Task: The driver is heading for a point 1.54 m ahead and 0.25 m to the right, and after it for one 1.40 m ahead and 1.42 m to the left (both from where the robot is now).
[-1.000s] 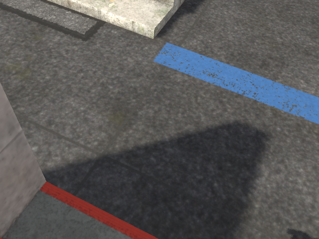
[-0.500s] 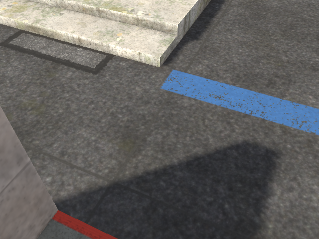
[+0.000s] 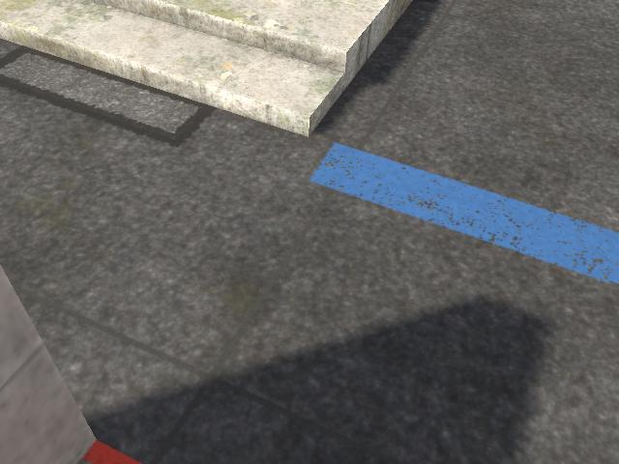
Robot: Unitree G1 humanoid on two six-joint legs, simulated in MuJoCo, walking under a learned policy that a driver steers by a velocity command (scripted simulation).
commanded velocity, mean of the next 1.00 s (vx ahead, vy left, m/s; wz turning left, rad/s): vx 0.48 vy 0.00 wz -0.31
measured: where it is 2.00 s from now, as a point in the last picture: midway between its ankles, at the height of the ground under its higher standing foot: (354, 321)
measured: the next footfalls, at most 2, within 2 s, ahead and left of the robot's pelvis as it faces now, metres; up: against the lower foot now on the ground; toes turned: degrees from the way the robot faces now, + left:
right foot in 0.36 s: +0.26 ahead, -0.03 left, -0.15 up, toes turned +3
left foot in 0.82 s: +0.65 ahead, +0.18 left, -0.29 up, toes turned -18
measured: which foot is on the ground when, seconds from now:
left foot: down 0.00-0.36, up 0.38-0.80, down 0.82-1.00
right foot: up 0.00-0.34, down 0.36-0.84, up 0.86-1.00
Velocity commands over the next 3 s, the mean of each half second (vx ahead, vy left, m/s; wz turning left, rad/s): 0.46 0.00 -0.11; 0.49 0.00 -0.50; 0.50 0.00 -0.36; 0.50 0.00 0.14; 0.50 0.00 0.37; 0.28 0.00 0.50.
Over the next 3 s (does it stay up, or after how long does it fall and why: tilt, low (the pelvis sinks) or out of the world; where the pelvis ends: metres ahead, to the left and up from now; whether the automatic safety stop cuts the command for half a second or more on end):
stays up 1.55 -0.25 -0.28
